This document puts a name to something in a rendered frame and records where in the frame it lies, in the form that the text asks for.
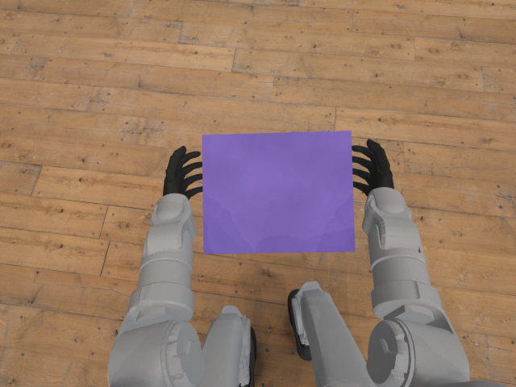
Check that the robot left thigh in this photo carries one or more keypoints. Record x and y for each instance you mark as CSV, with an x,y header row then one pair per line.
x,y
228,339

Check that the robot left hand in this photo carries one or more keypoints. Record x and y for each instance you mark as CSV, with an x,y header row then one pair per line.
x,y
174,181

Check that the robot right upper arm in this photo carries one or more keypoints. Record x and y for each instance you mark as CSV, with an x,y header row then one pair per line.
x,y
402,353

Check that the robot right thigh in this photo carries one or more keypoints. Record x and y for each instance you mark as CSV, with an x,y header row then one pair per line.
x,y
337,360

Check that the robot right hand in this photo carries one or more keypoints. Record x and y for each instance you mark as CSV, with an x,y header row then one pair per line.
x,y
379,174

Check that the carton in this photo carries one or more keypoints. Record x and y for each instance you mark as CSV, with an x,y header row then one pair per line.
x,y
278,192

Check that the robot thigh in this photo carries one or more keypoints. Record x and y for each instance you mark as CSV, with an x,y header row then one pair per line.
x,y
228,339
337,360

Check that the left robot forearm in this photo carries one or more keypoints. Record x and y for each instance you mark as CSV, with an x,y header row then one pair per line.
x,y
164,287

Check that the right robot forearm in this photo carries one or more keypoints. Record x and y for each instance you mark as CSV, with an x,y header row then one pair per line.
x,y
402,287

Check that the robot left upper arm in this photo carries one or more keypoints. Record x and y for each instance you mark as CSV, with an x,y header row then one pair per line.
x,y
164,354

